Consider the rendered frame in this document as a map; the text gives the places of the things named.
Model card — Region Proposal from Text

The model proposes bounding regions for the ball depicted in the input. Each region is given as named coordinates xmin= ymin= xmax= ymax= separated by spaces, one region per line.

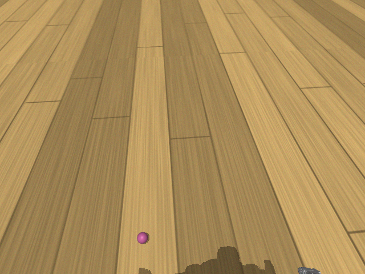
xmin=137 ymin=232 xmax=148 ymax=244

